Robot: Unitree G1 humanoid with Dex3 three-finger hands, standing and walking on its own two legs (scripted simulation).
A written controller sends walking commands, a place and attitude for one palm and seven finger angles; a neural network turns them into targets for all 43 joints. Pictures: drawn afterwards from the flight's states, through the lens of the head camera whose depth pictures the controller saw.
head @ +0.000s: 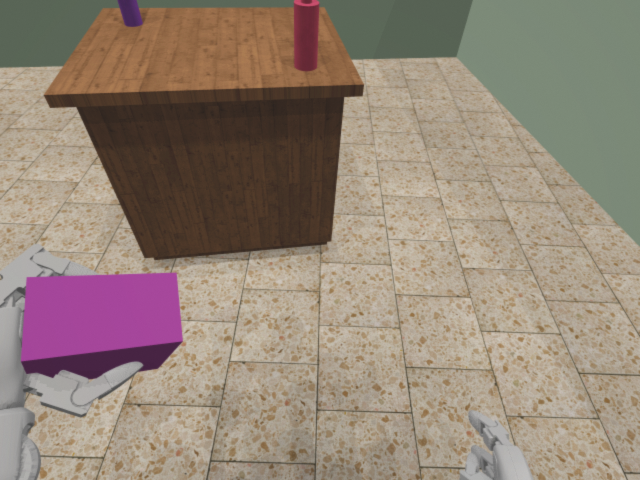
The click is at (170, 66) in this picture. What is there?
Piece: table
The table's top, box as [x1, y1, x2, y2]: [44, 7, 363, 107]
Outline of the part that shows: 363,83 324,7 319,7 317,67 311,71 301,71 293,66 293,7 139,8 143,23 136,27 128,27 124,25 119,8 103,8 45,92 44,96 50,107 358,96 362,95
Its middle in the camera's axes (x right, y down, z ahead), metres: -0.33 -0.61 +1.23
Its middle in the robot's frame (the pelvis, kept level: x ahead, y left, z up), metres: +1.31 +0.41 -0.02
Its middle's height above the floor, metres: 0.76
